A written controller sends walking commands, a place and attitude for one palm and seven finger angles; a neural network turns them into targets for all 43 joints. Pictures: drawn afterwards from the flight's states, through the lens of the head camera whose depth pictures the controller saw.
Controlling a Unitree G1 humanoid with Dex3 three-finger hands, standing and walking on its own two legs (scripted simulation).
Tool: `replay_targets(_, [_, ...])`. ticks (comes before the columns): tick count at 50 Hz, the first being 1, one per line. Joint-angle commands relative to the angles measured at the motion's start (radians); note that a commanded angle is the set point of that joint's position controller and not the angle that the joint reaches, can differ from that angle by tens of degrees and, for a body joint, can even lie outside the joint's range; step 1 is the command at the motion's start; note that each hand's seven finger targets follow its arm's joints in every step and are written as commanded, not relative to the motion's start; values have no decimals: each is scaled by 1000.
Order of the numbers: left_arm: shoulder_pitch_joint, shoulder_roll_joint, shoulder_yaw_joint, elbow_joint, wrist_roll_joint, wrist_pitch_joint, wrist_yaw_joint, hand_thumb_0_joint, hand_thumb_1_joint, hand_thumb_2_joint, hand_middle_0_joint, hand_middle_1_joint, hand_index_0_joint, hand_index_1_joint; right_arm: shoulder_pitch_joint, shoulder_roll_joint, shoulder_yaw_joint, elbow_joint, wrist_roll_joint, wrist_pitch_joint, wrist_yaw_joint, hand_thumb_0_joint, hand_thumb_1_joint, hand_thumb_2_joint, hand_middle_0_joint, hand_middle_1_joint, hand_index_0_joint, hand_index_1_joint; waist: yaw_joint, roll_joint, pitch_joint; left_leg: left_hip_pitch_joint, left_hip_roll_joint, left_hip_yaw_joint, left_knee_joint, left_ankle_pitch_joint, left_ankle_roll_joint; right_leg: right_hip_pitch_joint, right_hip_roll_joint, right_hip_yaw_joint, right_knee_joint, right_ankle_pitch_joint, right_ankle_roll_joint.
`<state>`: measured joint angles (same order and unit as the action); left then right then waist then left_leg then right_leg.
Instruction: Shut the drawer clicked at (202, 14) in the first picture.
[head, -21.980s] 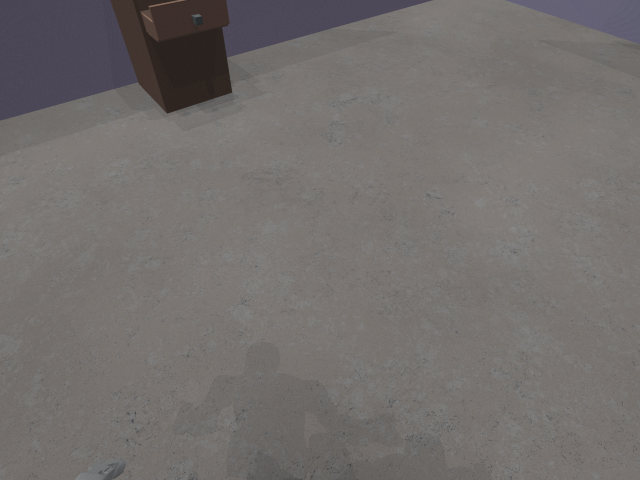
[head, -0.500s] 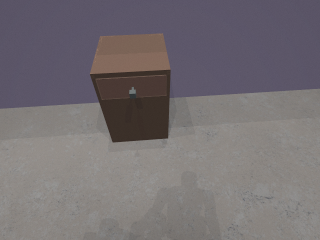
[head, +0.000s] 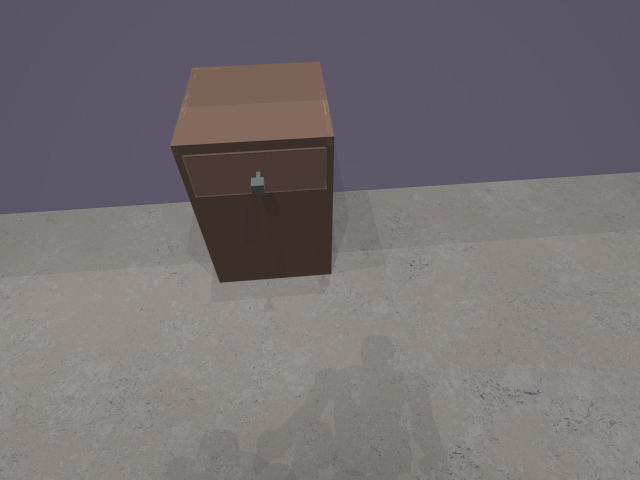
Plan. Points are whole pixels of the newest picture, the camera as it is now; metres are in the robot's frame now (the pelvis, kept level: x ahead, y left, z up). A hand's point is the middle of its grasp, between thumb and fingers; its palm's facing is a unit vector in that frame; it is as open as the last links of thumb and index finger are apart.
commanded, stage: look to check the result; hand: left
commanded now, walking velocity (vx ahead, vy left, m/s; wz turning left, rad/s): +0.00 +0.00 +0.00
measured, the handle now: (258, 181) +0.89 +0.22 -0.25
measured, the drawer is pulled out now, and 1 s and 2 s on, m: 0.00 0.00 0.00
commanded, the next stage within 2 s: stand and wait in 0.34 s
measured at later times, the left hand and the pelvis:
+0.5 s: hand out of the picture +0.07 +0.21 -0.16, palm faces +0.00 -0.95 -0.31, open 7.3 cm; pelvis +0.01 -0.01 +0.00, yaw +0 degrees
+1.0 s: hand out of the picture +0.10 +0.22 -0.15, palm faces -0.02 -0.94 -0.34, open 7.3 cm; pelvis +0.03 -0.02 +0.00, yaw +0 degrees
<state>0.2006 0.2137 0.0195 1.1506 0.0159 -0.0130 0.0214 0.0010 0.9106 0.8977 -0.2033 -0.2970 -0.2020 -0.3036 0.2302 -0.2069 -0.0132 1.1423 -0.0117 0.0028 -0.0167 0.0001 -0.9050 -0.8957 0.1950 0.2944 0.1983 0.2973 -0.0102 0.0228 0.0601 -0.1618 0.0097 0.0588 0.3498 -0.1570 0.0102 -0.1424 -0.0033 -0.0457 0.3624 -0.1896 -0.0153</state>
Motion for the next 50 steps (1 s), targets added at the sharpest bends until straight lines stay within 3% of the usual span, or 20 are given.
replay_targets(1, [6, 163, 22, -44, -2, -16, 5, 0, 900, 900, -200, -300, -200, -300, 18, -144, -27, -40, -4, -16, -10, 0, -900, -900, 200, 300, 200, 300, -1, -20, -23, 37, 103, -109, -53, 49, 14, -51, -110, 106, -102, 17, -29])
replay_targets(25, [-78, 240, 31, -55, -3, -24, 0, 0, 900, 900, -200, -300, -200, -300, -76, -231, -28, -55, -7, -22, -7, 0, -900, -900, 200, 300, 200, 300, 0, -3, -57, 76, 118, -107, -75, 103, 5, 1, -123, 114, -120, 120, -28])
replay_targets(31, [-96, 260, 34, -65, -2, -27, 1, 0, 900, 900, -200, -300, -200, -300, -90, -256, -31, -63, -5, -24, -6, 0, -900, -900, 200, 300, 200, 300, -1, -26, -77, 92, 121, -108, -73, 141, 5, 18, -125, 113, -115, 174, -27])
replay_targets(50, [-124, 291, 34, -71, -4, -29, -1, 0, 900, 900, -200, -300, -200, -300, -110, -287, -28, -66, -6, -24, -4, 0, -900, -900, 200, 300, 200, 300, -3, -26, -92, 117, 126, -104, -83, 158, 1, 41, -128, 117, -126, 209, -26])
